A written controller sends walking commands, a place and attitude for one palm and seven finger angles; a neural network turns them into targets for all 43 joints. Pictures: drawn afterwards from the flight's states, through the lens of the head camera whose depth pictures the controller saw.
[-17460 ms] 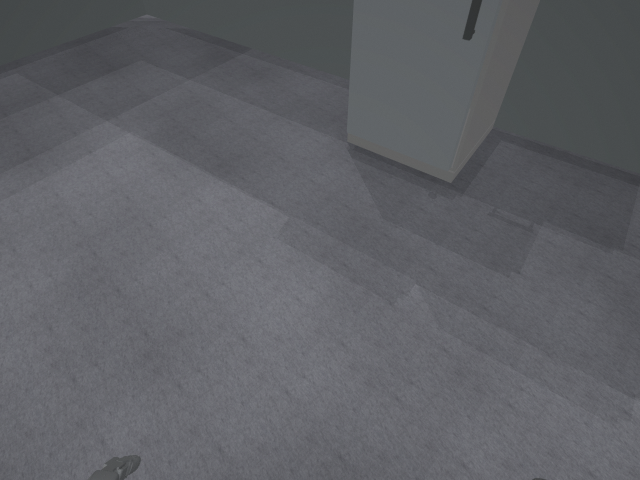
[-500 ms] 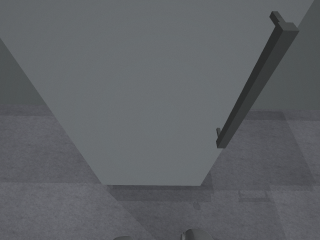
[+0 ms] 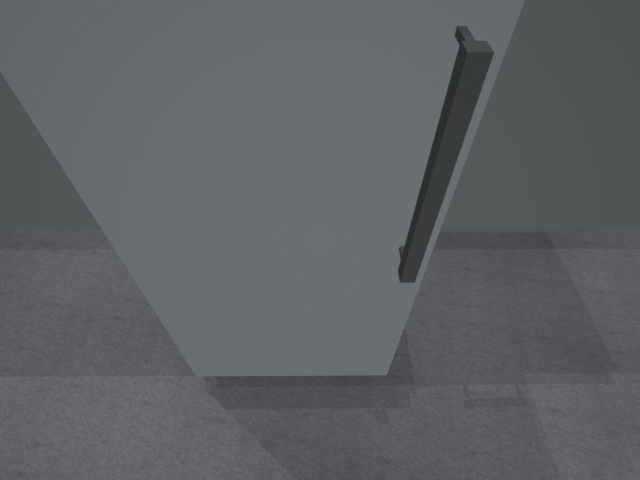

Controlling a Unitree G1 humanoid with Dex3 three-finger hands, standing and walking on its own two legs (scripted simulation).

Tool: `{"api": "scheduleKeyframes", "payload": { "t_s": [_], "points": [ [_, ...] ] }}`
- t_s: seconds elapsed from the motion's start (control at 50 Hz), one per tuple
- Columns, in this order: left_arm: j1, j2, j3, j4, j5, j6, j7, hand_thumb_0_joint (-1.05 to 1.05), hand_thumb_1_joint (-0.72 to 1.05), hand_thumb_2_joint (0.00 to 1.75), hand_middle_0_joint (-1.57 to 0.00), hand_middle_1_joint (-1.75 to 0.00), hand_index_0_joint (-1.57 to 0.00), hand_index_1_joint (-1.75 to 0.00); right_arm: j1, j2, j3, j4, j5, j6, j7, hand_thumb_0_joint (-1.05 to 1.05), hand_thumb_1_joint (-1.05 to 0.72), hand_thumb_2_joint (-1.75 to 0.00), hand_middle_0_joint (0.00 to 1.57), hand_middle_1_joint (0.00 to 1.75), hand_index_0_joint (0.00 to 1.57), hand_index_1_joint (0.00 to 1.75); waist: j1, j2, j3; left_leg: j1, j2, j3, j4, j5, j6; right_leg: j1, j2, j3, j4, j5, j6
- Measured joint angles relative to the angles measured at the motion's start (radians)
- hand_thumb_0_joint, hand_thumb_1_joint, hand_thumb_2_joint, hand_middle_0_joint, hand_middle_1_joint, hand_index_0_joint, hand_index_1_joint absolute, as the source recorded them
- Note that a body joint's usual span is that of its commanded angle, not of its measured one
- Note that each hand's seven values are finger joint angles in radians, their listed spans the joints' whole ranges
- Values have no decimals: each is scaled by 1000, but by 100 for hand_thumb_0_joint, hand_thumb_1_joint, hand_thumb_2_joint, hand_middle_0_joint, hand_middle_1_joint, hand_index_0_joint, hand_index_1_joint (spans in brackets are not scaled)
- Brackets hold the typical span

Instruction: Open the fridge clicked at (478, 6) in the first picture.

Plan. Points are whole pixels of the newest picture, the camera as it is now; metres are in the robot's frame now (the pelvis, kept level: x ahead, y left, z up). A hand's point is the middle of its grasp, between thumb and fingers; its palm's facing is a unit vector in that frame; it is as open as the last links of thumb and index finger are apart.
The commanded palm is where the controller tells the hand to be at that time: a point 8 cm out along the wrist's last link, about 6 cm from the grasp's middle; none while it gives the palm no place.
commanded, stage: come to a stop and stand still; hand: right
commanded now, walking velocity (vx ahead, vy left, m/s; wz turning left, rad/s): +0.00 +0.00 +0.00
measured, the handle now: (428, 182) +0.47 -0.13 +0.12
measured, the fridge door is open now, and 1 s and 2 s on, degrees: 0 0 0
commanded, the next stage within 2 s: look again from close up in 1.08 s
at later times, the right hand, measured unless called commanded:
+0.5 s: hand out of the picture -0.02 -0.18 -0.18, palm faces +0.02 +0.98 -0.20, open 7.4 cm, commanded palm none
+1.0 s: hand out of the picture -0.06 -0.22 -0.17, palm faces +0.01 +0.97 -0.24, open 7.4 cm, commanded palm none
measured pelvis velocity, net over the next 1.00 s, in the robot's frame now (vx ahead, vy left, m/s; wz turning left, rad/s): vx -0.06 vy -0.02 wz -0.01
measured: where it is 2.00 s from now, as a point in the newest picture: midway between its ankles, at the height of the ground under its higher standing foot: outside the picture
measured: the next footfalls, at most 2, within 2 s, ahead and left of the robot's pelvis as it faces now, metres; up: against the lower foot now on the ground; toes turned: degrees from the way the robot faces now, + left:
none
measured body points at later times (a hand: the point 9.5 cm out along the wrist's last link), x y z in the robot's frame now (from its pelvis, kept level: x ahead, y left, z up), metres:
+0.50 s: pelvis -0.02 -0.01 +0.00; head -0.02 -0.01 +0.45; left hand -0.04 +0.21 -0.16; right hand -0.02 -0.23 -0.16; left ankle -0.04 +0.11 -0.74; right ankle +0.03 -0.09 -0.74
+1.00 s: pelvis -0.06 -0.02 +0.00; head -0.07 -0.03 +0.45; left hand -0.02 +0.23 -0.14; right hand -0.06 -0.27 -0.15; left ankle -0.04 +0.11 -0.74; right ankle +0.03 -0.09 -0.74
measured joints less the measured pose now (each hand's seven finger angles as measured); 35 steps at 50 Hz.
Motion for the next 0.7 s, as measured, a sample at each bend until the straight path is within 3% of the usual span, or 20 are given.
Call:
{"api": "scheduleKeyframes", "payload": {
  "t_s": [0.08,0.34,0.46,0.7],
  "points": [
    [24,19,0,37,2,5,-5,-1,94,90,-21,-30,-20,-30,23,23,20,24,5,-17,1,1,-91,-90,20,30,19,30,18,-17,-11,26,-11,7,-30,19,11,30,-8,7,-39,25,12],
    [134,-24,-28,147,6,13,-4,0,91,90,-20,-30,-20,-30,21,31,29,64,12,-18,1,1,-91,-90,20,30,20,30,29,21,-9,57,-28,13,-97,67,12,48,-21,15,-78,57,12],
    [172,-2,-9,69,14,-11,-2,0,91,90,-20,-30,-20,-30,41,18,36,12,2,-37,-4,1,-91,-90,20,30,20,30,51,-33,-2,3,-22,30,-10,32,8,-23,-19,30,28,20,-7],
    [121,33,-4,-8,12,-4,-10,1,92,90,-21,-30,-20,-30,56,-28,21,-70,-4,-23,-16,1,-91,-90,20,30,20,30,36,-49,-55,-26,-11,8,62,12,-6,-38,-15,7,83,0,-26]
  ]
}}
